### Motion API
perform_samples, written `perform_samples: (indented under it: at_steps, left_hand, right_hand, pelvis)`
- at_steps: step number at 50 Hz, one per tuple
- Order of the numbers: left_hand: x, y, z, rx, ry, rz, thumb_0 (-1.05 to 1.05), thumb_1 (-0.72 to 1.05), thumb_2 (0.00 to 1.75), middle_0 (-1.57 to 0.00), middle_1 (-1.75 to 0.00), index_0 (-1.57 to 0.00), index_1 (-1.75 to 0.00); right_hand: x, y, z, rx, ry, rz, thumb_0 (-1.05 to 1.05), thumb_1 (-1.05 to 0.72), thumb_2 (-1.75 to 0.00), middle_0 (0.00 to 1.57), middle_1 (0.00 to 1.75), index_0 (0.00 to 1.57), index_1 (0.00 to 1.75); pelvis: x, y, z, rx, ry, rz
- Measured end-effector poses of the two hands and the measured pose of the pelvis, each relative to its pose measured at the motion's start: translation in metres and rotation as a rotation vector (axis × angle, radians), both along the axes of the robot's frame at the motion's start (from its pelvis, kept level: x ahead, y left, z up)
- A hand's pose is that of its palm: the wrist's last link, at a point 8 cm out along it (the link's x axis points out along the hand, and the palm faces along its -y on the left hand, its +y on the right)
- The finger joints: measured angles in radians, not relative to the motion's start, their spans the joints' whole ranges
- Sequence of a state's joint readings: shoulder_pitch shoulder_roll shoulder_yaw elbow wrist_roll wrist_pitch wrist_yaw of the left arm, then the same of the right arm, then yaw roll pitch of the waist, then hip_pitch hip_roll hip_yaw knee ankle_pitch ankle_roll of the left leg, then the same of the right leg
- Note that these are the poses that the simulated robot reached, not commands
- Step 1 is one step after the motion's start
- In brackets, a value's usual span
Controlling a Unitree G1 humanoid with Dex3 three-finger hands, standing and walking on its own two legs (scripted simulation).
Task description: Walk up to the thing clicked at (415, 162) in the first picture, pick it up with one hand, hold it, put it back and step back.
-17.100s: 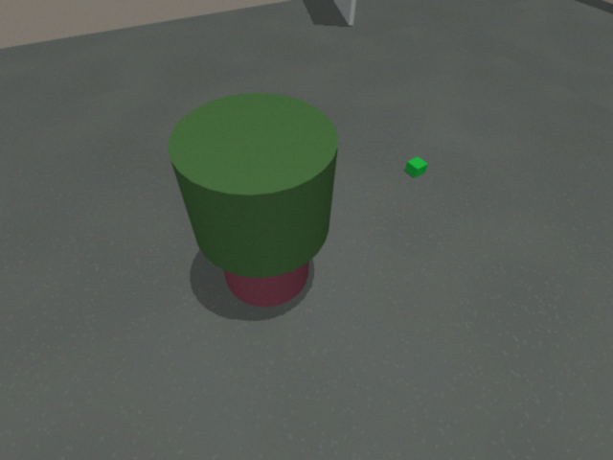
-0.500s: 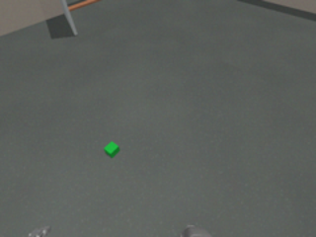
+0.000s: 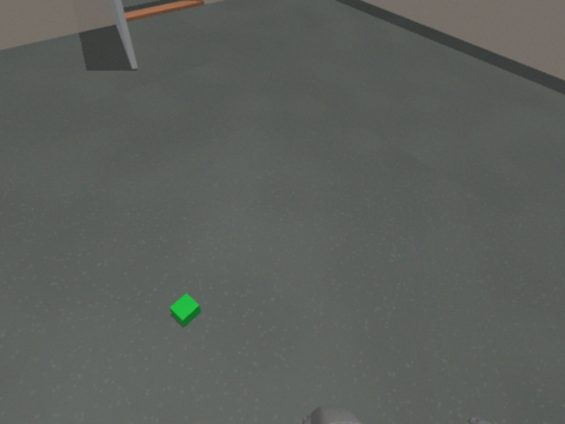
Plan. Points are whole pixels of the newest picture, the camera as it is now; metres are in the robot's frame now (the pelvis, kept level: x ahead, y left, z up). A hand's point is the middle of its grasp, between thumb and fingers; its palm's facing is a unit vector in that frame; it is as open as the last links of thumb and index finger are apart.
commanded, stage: walk up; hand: left
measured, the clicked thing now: (185, 309) +0.60 +0.28 -0.73
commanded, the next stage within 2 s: stand in 1.68 s
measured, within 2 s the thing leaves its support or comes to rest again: neither
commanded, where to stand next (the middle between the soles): +0.21 -0.02 m, yaw +0 degrees
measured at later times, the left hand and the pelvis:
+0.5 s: hand (121, 392) +0.19 +0.24 -0.13, palm faces -0.04 -0.90 -0.43, open 7.4 cm; pelvis +0.12 -0.04 -0.01, yaw +0 degrees
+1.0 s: hand (123, 384) +0.21 +0.24 -0.15, palm faces +0.00 -0.93 -0.36, open 7.4 cm; pelvis +0.14 -0.02 +0.01, yaw +0 degrees
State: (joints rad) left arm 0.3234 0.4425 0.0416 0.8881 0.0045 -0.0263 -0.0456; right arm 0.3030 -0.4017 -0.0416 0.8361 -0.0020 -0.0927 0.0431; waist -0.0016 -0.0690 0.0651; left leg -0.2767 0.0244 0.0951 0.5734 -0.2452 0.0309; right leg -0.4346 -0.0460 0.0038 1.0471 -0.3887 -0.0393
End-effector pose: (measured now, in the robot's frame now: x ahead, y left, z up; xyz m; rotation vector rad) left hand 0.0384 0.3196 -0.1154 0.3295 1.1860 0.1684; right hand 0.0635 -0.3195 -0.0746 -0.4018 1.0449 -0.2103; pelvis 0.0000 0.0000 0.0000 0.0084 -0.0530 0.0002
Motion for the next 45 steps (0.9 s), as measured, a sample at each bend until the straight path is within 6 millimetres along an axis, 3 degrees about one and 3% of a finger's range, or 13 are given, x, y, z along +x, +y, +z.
perform_samples:
  at_steps: [5,9,12,16,22,32,45]
  left_hand:
    - [0.043,-0.01,0.01,-0.005,-0.011,-0.032,0.0,0.91,0.9,-0.2,-0.3,-0.2,-0.3]
    - [0.078,-0.02,0.019,0.026,-0.022,-0.048,0.0,0.91,0.9,-0.2,-0.3,-0.2,-0.3]
    - [0.103,-0.028,0.021,0.078,-0.053,-0.044,0.0,0.91,0.9,-0.2,-0.3,-0.2,-0.3]
    - [0.124,-0.04,0.03,0.1,-0.084,-0.027,0.0,0.91,0.9,-0.2,-0.3,-0.2,-0.3]
    - [0.141,-0.046,0.034,0.108,-0.068,-0.028,0.0,0.9,0.9,-0.21,-0.3,-0.2,-0.3]
    - [0.17,-0.034,-0.004,0.051,-0.045,0.019,0.0,0.91,0.9,-0.2,-0.3,-0.2,-0.3]
    - [0.164,-0.036,-0.001,0.019,0.029,0.044,0.0,0.91,0.9,-0.2,-0.3,-0.2,-0.3]
  right_hand:
    - [0.01,-0.01,-0.004,0.013,0.039,-0.02,0.0,-0.9,-0.9,0.21,0.3,0.21,0.3]
    - [0.023,-0.027,-0.018,0.039,0.074,-0.045,0.0,-0.9,-0.9,0.21,0.3,0.21,0.3]
    - [0.039,-0.042,-0.038,0.052,0.105,-0.059,0.0,-0.9,-0.9,0.21,0.3,0.21,0.3]
    - [0.068,-0.043,-0.049,0.071,0.147,-0.057,0.0,-0.9,-0.9,0.21,0.3,0.2,0.3]
    - [0.11,-0.034,-0.049,0.094,0.137,-0.029,0.0,-0.91,-0.9,0.21,0.3,0.2,0.3]
    - [0.147,-0.017,-0.046,0.051,0.116,-0.029,0.0,-0.9,-0.9,0.21,0.3,0.2,0.3]
    - [0.188,-0.001,-0.031,0.079,0.085,-0.009,0.0,-0.9,-0.9,0.21,0.3,0.2,0.3]
  pelvis:
    - [0.029,-0.007,0.004,0.007,-0.002,-0.014]
    - [0.057,-0.02,0.001,0.012,0.003,-0.016]
    - [0.079,-0.035,-0.01,0.002,0.004,-0.014]
    - [0.096,-0.043,-0.007,0.003,0.004,-0.009]
    - [0.115,-0.043,-0.001,0.002,0.015,-0.004]
    - [0.13,-0.027,-0.014,-0.012,0.005,0.007]
    - [0.14,-0.023,0.002,-0.022,0.009,0.006]
